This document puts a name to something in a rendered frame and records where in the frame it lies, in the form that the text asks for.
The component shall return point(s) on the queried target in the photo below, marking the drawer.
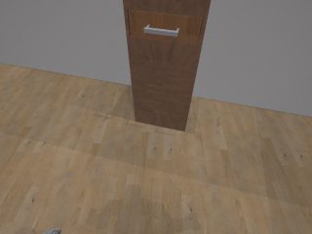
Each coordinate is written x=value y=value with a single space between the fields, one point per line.
x=189 y=26

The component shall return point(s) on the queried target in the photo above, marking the cabinet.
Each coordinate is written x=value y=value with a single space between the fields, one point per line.
x=163 y=72

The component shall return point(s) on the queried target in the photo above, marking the handle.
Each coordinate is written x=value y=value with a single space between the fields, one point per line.
x=159 y=31

